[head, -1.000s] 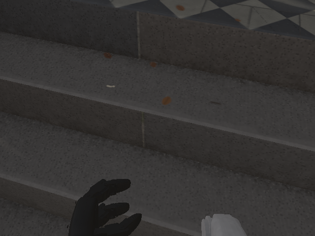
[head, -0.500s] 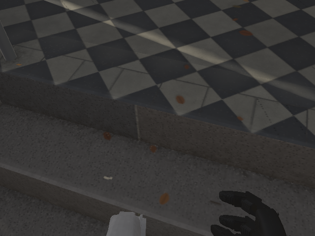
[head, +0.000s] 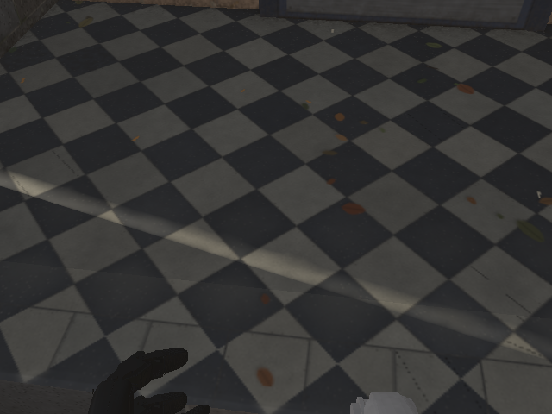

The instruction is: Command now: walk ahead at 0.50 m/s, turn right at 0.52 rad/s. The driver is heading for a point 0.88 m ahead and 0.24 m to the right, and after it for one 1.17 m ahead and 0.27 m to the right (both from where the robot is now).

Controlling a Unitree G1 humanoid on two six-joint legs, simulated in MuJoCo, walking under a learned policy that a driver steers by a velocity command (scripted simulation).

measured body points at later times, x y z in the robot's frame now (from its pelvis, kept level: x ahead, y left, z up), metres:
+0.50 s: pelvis +0.25 -0.10 +0.18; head +0.25 -0.12 +0.63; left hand +0.31 +0.15 +0.05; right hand +0.47 -0.31 +0.15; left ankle +0.33 +0.01 -0.19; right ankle +0.22 -0.12 -0.54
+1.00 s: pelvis +0.56 -0.19 +0.37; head +0.54 -0.20 +0.82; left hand +0.86 -0.13 +0.33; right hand +0.44 -0.43 +0.22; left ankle +0.54 -0.09 -0.35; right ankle +0.60 -0.37 -0.25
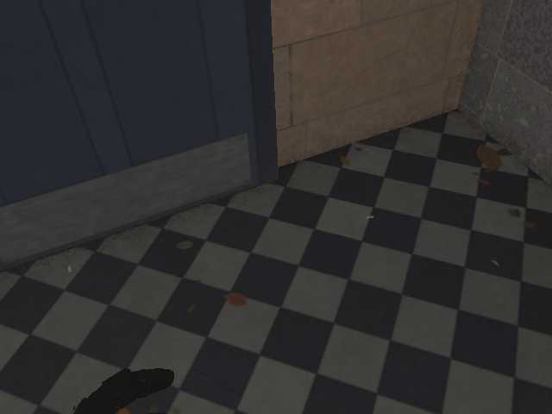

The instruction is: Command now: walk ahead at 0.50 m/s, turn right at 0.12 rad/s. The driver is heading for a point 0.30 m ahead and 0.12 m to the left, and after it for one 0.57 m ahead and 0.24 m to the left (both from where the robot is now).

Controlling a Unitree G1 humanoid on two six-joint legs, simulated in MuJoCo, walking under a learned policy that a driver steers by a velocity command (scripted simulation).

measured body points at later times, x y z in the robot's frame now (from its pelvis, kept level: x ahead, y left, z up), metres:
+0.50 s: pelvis +0.31 -0.01 +0.02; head +0.32 -0.02 +0.47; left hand +0.26 +0.24 -0.10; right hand +0.53 -0.22 -0.08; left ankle +0.40 +0.15 -0.65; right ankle +0.23 -0.12 -0.72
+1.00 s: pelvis +0.54 +0.10 +0.03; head +0.56 +0.13 +0.47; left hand +0.57 +0.38 -0.10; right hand +0.71 -0.13 -0.09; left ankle +0.51 +0.14 -0.72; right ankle +0.71 +0.00 -0.65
